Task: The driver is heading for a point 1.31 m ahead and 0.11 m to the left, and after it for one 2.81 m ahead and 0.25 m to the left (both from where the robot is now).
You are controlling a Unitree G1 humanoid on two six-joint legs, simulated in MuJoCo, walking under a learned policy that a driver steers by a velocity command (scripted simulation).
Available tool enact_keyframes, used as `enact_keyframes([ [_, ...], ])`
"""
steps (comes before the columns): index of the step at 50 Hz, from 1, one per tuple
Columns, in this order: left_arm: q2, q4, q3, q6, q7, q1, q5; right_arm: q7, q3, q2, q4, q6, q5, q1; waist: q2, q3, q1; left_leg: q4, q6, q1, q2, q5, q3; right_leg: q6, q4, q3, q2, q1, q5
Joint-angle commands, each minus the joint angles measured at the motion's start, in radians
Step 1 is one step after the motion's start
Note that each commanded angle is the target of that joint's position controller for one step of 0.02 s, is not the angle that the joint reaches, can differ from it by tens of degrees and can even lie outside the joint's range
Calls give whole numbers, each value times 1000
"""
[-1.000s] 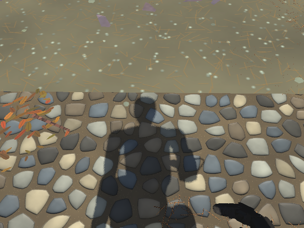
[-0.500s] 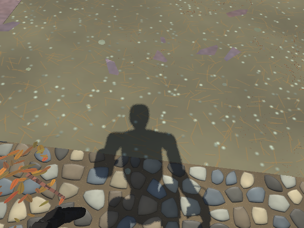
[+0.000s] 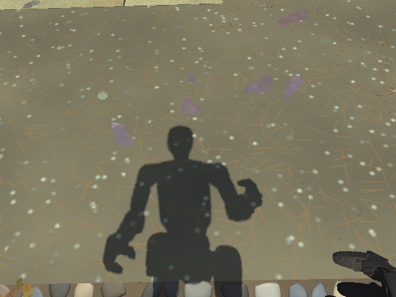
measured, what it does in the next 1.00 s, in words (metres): walks ahead: left foot, then right foot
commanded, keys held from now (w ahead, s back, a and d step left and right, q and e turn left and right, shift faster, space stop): w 0.60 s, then w+q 0.40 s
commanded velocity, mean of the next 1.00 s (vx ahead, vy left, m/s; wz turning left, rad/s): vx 0.50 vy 0.00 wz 0.04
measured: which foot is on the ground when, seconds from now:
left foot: up 0.00-0.08, down 0.10-0.62, up 0.64-1.00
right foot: down 0.00-0.12, up 0.14-0.58, down 0.60-1.00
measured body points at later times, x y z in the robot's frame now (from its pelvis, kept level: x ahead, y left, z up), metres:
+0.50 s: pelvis +0.27 +0.02 +0.00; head +0.30 +0.02 +0.45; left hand +0.51 +0.22 -0.08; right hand +0.25 -0.26 -0.12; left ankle +0.20 +0.13 -0.74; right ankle +0.42 -0.15 -0.70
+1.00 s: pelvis +0.53 -0.03 +0.00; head +0.55 -0.02 +0.45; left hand +0.53 +0.26 -0.13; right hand +0.73 -0.26 -0.10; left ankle +0.69 +0.14 -0.69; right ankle +0.43 -0.13 -0.74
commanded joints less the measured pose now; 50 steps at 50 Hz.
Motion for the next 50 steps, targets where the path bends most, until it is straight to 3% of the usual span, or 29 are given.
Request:
enact_keyframes([
  [1, 130, -30, 37, -1, 9, 48, 0, 10, -39, -104, -80, -24, 7, -79, -125, -50, -6, -87, 34, 131, -42, -3, 34, -102, -2, 205, -273, 38, 323],
  [3, 140, -33, 43, 6, 7, 19, 8, 10, -56, -124, -68, -30, 5, -11, -149, -63, -52, -144, 81, 228, -57, -73, 59, -80, 77, 212, -276, 72, 462],
  [4, 121, -43, 38, 4, 4, 2, 11, 6, -71, -148, -49, -34, -4, 82, -143, -127, -98, -160, 121, 387, -38, -52, 57, -55, 181, 180, -233, 50, 560],
  [5, 89, -69, 23, -1, 2, -23, 26, 0, -87, -198, -33, -35, -16, 241, -79, -259, -173, -108, 194, 653, 101, 4, -75, -22, 415, 122, -185, -76, 445],
  [6, 33, -53, 2, -14, -1, 144, 12, 1, -111, -269, 13, -21, -17, 371, 204, -393, -149, -117, 383, 1028, 311, -104, -465, 60, 766, 1, -40, -437, -15],
  [7, 77, -42, 2, -23, -3, 155, 5, 9, -102, -207, 34, -12, 17, 419, 242, -373, -166, -234, 404, 1037, 364, -359, -694, 71, 898, 12, -62, -607, -305],
  [8, 139, -60, 20, -24, -5, 34, -2, 5, -87, -150, 22, -6, 25, 363, 113, -209, -183, -266, 352, 899, 322, -474, -588, 74, 955, 21, -112, -673, -221],
  [9, 140, -84, 20, -24, -5, -60, 6, 4, -77, -133, 11, 2, 16, 296, 25, -109, -165, -289, 315, 749, 279, -432, -463, 75, 930, -25, -153, -664, -135],
  [10, 126, -101, 21, -26, -6, -111, 22, 9, -69, -116, 14, 6, 8, 257, 3, -30, -141, -325, 305, 622, 236, -343, -378, 77, 869, -51, -183, -647, -85],
  [12, 90, -95, 20, -24, -8, -86, 23, 16, -58, -90, 22, 3, -1, 226, 52, -9, -90, -374, 286, 493, 172, -216, -269, 84, 785, -71, -224, -554, -34],
  [14, 61, -86, 11, -20, -6, -78, 24, 18, -61, -105, 42, -2, 7, 233, 73, -18, -78, -399, 297, 457, 153, -112, -194, 95, 715, -99, -234, -531, -6],
  [17, 36, -106, -3, -27, -7, -174, 31, 10, -73, -149, 71, 3, 14, 256, 50, -15, -100, -418, 296, 454, 143, 2, -108, 107, 525, -118, -249, -528, 130],
  [21, 27, -128, -10, -39, -19, -310, 18, 6, -77, -177, 114, 15, 32, 324, 44, -2, -154, -411, 267, 474, 127, -22, -42, 111, 297, -142, -219, -458, 302],
  [24, 39, -156, -6, -46, -32, -388, 8, 8, -78, -188, 142, 27, 36, 373, 45, 14, -180, -379, 258, 542, 161, -43, -61, 97, 214, -149, -200, -449, 292],
  [26, 51, -171, -1, -52, -41, -408, 7, 6, -81, -199, 153, 37, 38, 382, 55, 17, -174, -340, 245, 594, 186, -17, -80, 73, 170, -155, -187, -434, 225],
  [28, 75, -155, 12, -57, -42, -329, 12, 1, -84, -211, 157, 47, 40, 363, 64, -19, -115, -249, 217, 609, 177, 128, -62, 39, 104, -184, -158, -298, 196],
  [29, 113, -120, 32, -56, -36, -214, 19, -1, -78, -194, 157, 49, 39, 362, 48, -92, -61, -118, 193, 580, 133, 256, -20, 10, 84, -195, -144, -120, 201],
  [30, 180, -90, 54, -55, -25, -31, 31, -3, -59, -151, 134, 44, 21, 343, -12, -230, 20, 137, 152, 430, 83, 151, 33, -57, 123, -54, -281, 161, 253],
  [31, 280, -76, 78, -46, -19, 61, 41, -1, -26, -55, 109, 22, 16, 444, -262, -355, 8, 517, 74, 21, -66, -328, 109, -213, 80, 351, -529, 524, 168],
  [32, 199, -62, 62, -38, -20, 98, 25, 3, -39, -115, 124, 7, 31, 421, -273, -394, 40, 667, 70, -119, -65, -615, -4, -249, -23, 536, -566, 528, 26],
  [33, 156, -64, 44, -37, -17, 38, 22, 6, -58, -173, 105, 4, 52, 345, -195, -235, 33, 717, 75, -188, -13, -551, -13, -201, -41, 392, -533, 406, -7],
  [35, 93, -68, 22, -40, -22, -85, 31, 4, -59, -150, 90, 16, 38, 259, -110, -80, -25, 624, 73, -133, 54, -410, 17, -142, -112, 183, -443, 145, 57],
  [36, 70, -67, 15, -49, -25, -124, 37, 1, -64, -141, 95, 31, 32, 270, -128, -45, -60, 584, 70, -75, 76, -367, 6, -123, -150, 115, -414, 54, 109],
  [38, 72, -50, 22, -67, -29, -149, 38, -1, -60, -98, 108, 57, 35, 305, -135, -22, -95, 562, 58, -15, 78, -310, 3, -121, -207, 22, -401, -38, 203],
  [41, 97, -15, 34, -78, -20, -135, 44, -5, -63, -85, 90, 67, 31, 262, -92, 0, -100, 479, 43, -65, 72, -185, -24, -118, -231, -94, -401, -31, 349],
  [46, 128, 25, 43, -70, -3, -102, 34, 23, -51, -55, 45, 61, 28, 112, -76, 37, -49, 196, 61, -28, 57, 43, 47, -71, -243, -249, -375, 7, 379],
  [50, 158, 68, 54, -47, 2, -37, 18, 46, -46, -52, -18, 63, 32, 0, -67, 77, -10, 81, 96, -73, 50, -15, 89, -55, -205, -287, -423, 151, 406],
])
